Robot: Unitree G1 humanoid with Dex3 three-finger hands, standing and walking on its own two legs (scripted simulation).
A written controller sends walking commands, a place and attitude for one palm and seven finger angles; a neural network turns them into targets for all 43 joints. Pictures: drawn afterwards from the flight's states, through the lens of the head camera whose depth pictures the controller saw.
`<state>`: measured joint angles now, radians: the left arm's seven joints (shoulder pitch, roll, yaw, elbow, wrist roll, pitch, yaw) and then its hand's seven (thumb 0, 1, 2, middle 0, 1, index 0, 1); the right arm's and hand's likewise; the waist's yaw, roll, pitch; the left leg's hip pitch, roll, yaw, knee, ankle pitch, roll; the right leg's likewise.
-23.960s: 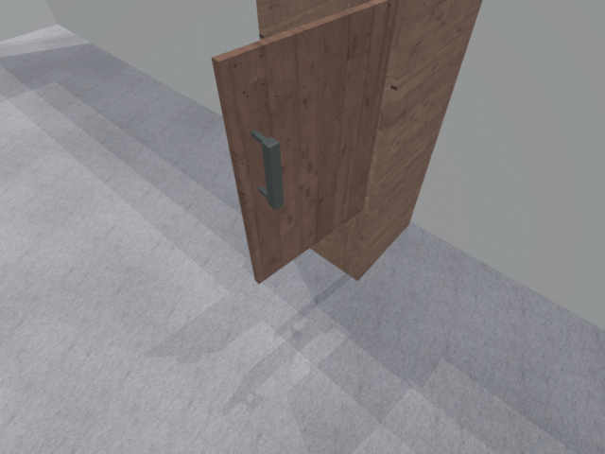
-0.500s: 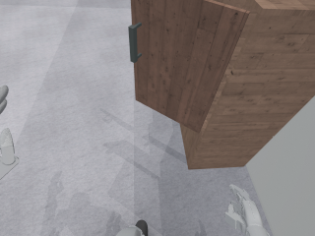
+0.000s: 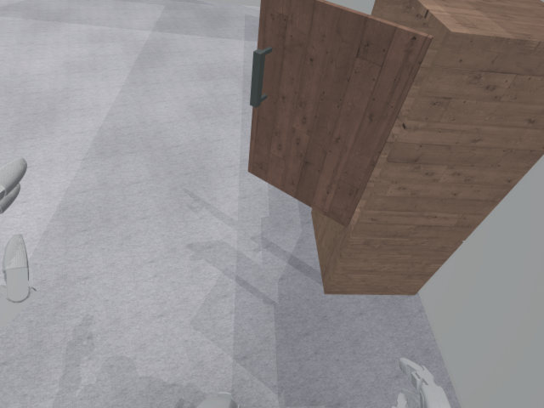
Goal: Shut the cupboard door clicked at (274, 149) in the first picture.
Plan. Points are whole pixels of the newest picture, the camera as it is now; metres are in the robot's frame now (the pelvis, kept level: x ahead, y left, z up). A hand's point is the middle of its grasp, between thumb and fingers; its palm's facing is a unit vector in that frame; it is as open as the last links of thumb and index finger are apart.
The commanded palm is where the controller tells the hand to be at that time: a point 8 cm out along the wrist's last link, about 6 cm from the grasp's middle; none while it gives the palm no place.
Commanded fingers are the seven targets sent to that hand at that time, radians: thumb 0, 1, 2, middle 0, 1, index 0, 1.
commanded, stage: stop stepping back and stand still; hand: left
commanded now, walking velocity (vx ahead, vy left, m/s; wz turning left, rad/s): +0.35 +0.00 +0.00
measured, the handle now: (261, 77) +0.90 +0.11 +0.05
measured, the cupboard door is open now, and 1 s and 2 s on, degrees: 53 53 53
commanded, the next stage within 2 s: let the arm hang, fingers relaxed in 0.50 s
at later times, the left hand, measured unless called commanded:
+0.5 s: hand out of the picture +0.16 +0.29 +0.20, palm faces +0.44 -0.77 -0.47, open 7.4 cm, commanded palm +0.13 +0.32 +0.19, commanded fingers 0.00 0.90 0.90 -0.20 -0.30 -0.20 -0.30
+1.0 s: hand out of the picture +0.06 +0.24 -0.16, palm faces +0.08 -0.98 -0.16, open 6.9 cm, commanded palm none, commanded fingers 0.00 0.90 0.90 -0.20 -0.30 -0.20 -0.30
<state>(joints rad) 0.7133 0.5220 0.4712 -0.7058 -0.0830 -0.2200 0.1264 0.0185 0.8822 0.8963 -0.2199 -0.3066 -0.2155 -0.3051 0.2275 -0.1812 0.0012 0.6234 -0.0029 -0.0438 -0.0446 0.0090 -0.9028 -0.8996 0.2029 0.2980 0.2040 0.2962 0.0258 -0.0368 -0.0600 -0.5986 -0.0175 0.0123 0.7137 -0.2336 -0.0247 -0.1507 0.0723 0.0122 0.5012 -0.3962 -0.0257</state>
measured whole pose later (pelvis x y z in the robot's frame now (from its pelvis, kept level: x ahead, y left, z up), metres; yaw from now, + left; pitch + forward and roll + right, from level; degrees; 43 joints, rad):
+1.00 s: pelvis -0.01 +0.07 +0.01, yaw +2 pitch -1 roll -1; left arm 0.26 0.18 0.01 0.85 0.01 0.02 0.03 -0.07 0.98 0.90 -0.21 -0.30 -0.21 -0.30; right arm 0.22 -0.16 0.01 0.94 -0.03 0.02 -0.02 -0.01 -0.93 -0.90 0.20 0.30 0.21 0.30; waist 0.00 -0.03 0.04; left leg -0.33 0.01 0.01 0.56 -0.21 0.02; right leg -0.19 0.00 -0.04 0.52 -0.31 0.00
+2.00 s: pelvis -0.01 +0.07 +0.02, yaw +0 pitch -2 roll +0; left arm 0.29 0.18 0.00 1.14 0.01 0.00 0.03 0.01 0.90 0.90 -0.20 -0.30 -0.20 -0.30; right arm 0.26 -0.18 -0.02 1.13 -0.01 0.01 -0.03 0.00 -0.91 -0.90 0.20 0.30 0.20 0.30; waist -0.01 0.00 0.04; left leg -0.21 0.00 0.06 0.40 -0.15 0.02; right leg -0.10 -0.01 0.00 0.39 -0.25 0.01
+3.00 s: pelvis +0.00 +0.08 +0.02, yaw +17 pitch +2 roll -2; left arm 0.15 0.25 0.08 0.92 0.03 0.05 0.02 0.01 0.91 0.90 -0.20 -0.30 -0.20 -0.30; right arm 0.22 -0.20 -0.05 0.97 -0.03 0.04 -0.01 0.00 -0.90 -0.90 0.20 0.30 0.20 0.30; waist -0.03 0.00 0.10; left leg -0.35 -0.05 -0.08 0.46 -0.13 0.05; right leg -0.44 -0.04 0.02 0.97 -0.40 0.06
